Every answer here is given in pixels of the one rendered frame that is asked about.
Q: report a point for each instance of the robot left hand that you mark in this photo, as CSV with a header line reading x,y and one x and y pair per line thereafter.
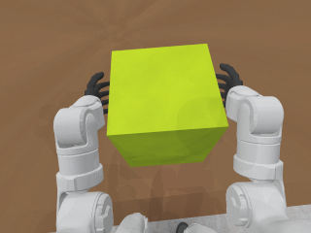
x,y
92,88

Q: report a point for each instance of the left robot thigh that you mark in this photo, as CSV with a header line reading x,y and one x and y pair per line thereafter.
x,y
134,223

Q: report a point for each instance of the robot right forearm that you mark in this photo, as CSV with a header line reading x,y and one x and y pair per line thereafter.
x,y
259,135

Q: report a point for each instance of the right robot foot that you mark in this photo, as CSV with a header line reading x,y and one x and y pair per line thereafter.
x,y
181,227

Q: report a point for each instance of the robot right hand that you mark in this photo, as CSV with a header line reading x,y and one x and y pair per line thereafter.
x,y
231,81

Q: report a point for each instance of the carton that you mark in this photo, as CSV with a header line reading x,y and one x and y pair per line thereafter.
x,y
165,105

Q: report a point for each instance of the robot left forearm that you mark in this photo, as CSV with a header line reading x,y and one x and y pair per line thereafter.
x,y
76,141

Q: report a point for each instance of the right robot upper arm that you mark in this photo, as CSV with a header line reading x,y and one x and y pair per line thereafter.
x,y
260,208

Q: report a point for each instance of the left robot upper arm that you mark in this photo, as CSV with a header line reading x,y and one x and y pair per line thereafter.
x,y
90,212

